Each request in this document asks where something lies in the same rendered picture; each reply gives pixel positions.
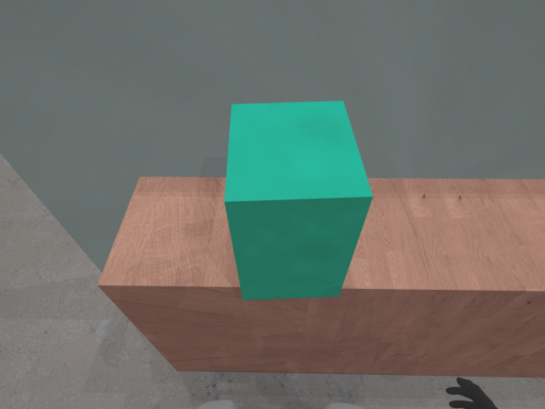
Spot right robot hand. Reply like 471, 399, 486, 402
446, 377, 497, 409

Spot carton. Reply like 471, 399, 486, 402
224, 101, 373, 300

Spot pedestal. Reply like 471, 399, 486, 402
98, 176, 545, 377

